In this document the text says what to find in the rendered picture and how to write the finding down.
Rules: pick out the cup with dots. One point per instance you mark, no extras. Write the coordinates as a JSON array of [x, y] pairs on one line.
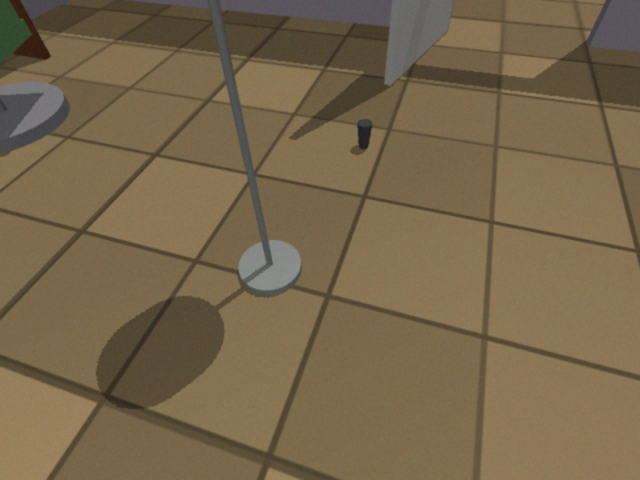
[[364, 133]]

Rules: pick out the office chair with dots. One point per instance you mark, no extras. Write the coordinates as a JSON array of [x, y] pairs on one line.
[[28, 110]]

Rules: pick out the floor lamp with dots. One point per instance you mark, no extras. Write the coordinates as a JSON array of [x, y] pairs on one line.
[[271, 266]]

